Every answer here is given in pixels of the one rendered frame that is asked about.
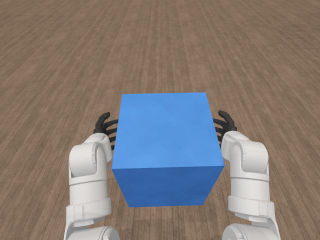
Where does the robot left upper arm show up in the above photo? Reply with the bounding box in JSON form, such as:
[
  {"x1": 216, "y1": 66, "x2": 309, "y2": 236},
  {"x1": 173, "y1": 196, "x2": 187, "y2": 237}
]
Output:
[{"x1": 67, "y1": 226, "x2": 120, "y2": 240}]

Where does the robot left forearm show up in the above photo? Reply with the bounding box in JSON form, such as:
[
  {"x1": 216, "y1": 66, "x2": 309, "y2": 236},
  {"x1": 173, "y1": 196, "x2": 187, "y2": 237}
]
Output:
[{"x1": 63, "y1": 133, "x2": 113, "y2": 240}]

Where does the robot right forearm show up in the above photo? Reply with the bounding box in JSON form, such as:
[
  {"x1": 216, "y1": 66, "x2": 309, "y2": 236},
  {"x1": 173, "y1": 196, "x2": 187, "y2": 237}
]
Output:
[{"x1": 221, "y1": 131, "x2": 281, "y2": 240}]

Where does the robot right upper arm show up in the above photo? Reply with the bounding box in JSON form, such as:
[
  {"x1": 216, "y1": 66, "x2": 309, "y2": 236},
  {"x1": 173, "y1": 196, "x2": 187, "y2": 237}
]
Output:
[{"x1": 222, "y1": 223, "x2": 279, "y2": 240}]

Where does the right robot hand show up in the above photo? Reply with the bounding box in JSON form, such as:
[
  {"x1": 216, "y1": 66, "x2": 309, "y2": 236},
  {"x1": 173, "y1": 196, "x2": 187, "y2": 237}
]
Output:
[{"x1": 212, "y1": 110, "x2": 237, "y2": 150}]

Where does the left robot hand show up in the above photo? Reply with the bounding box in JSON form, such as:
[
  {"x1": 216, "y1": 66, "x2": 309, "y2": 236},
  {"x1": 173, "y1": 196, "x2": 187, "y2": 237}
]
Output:
[{"x1": 93, "y1": 112, "x2": 119, "y2": 150}]

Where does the carton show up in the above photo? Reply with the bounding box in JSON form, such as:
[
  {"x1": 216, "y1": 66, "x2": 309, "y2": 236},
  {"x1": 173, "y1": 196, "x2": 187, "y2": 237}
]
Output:
[{"x1": 111, "y1": 92, "x2": 225, "y2": 208}]

